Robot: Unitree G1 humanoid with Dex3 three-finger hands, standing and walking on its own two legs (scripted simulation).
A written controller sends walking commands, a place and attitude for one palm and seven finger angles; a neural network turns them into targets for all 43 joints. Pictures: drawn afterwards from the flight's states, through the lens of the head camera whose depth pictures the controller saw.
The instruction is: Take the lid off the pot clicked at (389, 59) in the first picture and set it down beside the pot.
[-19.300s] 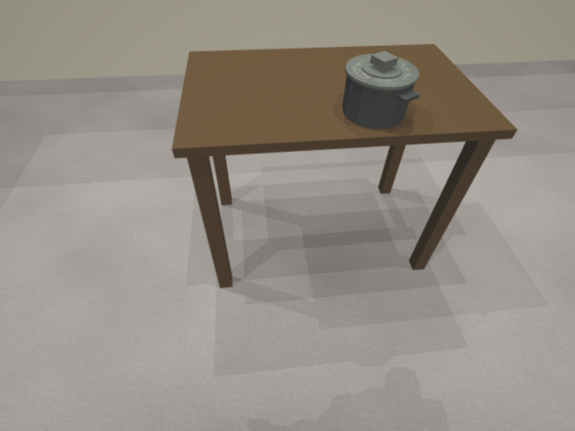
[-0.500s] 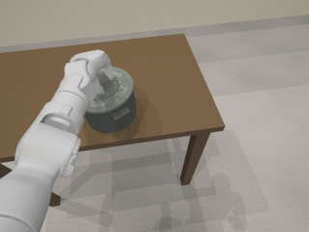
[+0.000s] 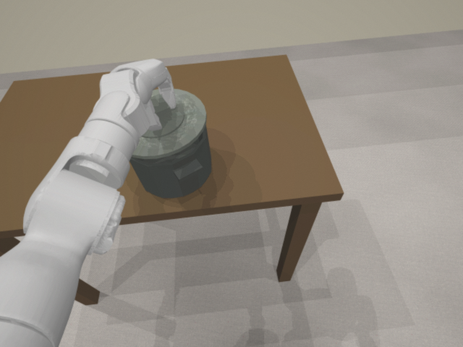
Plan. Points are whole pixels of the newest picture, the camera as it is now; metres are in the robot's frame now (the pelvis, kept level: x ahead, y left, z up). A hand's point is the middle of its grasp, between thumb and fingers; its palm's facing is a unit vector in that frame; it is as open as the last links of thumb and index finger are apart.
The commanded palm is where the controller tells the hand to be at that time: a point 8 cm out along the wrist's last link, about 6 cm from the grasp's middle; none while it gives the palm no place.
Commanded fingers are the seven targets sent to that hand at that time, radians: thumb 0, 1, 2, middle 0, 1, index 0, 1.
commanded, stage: lift the lid straight up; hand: left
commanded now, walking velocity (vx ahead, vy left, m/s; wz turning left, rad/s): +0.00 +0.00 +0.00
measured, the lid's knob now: (154, 109) +0.52 +0.11 +0.13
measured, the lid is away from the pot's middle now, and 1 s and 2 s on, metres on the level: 0.01 0.01 0.09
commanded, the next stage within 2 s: move the lid sideways beside the pot in 1.22 s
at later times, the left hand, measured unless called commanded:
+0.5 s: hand (143, 87) +0.50 +0.11 +0.20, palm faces -0.33 -0.08 -0.94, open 8.0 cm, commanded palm +0.50 +0.11 +0.27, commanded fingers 0.00 0.57 0.96 -0.79 -1.09 -0.83 -1.08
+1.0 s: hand (131, 63) +0.49 +0.11 +0.24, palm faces -0.29 -0.10 -0.95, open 8.0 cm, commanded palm +0.50 +0.11 +0.31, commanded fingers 0.00 0.57 0.96 -0.79 -1.09 -0.83 -1.08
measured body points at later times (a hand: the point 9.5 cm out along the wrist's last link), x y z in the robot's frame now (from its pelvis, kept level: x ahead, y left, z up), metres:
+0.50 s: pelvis +0.00 +0.01 +0.00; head +0.04 -0.02 +0.45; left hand +0.51 +0.11 +0.25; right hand +0.05 -0.25 -0.14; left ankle +0.00 +0.11 -0.74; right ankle -0.04 -0.12 -0.74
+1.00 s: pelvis -0.01 +0.00 +0.00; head +0.03 -0.02 +0.45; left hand +0.50 +0.11 +0.30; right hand +0.05 -0.27 -0.13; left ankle +0.00 +0.11 -0.74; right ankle -0.04 -0.12 -0.74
